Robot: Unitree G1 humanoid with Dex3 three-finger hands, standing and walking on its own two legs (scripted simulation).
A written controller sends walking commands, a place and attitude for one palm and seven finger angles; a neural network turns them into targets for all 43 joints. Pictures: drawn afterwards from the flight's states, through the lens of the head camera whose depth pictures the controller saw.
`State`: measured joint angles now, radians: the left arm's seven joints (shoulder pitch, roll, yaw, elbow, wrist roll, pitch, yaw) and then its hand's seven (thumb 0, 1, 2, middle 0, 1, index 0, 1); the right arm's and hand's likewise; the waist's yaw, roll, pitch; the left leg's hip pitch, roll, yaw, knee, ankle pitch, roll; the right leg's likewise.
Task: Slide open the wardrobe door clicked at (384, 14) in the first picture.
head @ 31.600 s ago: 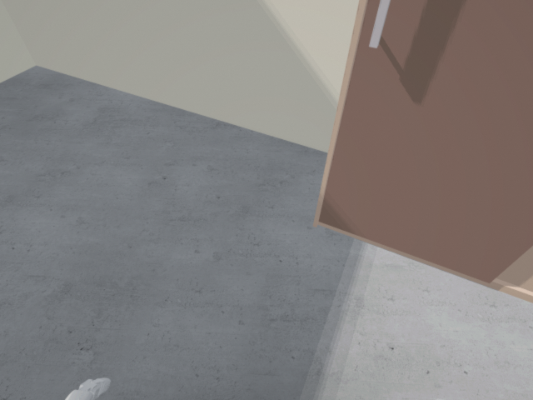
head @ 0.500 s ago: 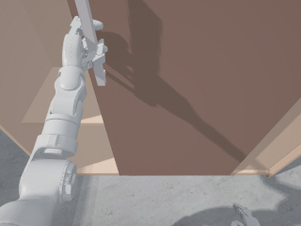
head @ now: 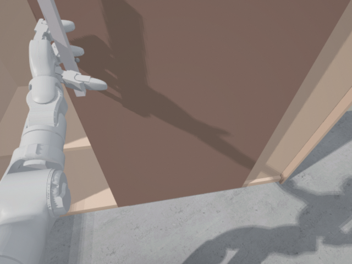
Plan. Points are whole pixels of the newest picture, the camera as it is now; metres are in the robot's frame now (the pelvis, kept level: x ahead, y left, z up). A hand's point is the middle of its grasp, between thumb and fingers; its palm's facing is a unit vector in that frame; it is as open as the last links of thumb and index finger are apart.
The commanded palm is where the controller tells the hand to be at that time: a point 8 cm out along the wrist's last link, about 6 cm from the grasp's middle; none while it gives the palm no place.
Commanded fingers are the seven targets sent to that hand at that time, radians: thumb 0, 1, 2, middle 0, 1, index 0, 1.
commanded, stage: loosen the grip on the handle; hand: left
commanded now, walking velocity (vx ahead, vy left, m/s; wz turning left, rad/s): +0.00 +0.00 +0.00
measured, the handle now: (59, 26) +0.52 +0.23 +0.28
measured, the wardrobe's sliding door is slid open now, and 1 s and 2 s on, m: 0.43 0.40 0.39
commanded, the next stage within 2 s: slip the hand off the handle in 0.04 s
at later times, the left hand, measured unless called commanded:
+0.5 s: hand (69, 59) +0.47 +0.22 +0.23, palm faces +0.20 -0.98 -0.08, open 14.7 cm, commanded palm +0.44 +0.30 +0.22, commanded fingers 0.00 -0.55 0.20 -0.25 -1.15 -0.25 -1.15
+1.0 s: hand (28, 75) +0.44 +0.29 +0.22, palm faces +0.35 -0.93 -0.07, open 14.6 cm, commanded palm +0.40 +0.32 +0.22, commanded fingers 0.00 -0.55 0.20 -0.25 -1.15 -0.25 -1.15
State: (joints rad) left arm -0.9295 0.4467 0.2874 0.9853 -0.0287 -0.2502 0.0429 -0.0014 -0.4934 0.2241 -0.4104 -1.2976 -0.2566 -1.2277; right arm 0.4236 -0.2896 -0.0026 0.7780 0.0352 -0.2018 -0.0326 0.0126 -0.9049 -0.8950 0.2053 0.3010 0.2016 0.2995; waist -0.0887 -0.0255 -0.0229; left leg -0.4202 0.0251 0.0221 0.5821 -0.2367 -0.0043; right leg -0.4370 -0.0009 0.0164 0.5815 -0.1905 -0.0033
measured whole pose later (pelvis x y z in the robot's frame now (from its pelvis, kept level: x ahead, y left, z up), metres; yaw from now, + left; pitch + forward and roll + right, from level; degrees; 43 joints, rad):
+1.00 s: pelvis +0.05 +0.01 +0.01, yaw -1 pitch +2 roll +0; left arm -0.52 0.49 0.46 0.53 -0.14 -0.06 -0.09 -0.01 -0.55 0.20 -0.38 -1.16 -0.27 -1.16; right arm 0.34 -0.26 0.03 0.65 0.05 -0.09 -0.10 0.01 -0.90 -0.89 0.21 0.30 0.20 0.30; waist -0.02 0.02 -0.05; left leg -0.32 0.03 0.01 0.54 -0.26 -0.01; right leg -0.33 0.01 0.03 0.52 -0.23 0.00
